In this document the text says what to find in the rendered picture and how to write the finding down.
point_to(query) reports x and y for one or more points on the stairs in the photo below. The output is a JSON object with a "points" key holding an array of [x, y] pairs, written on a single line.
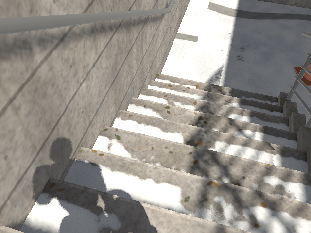
{"points": [[185, 157]]}

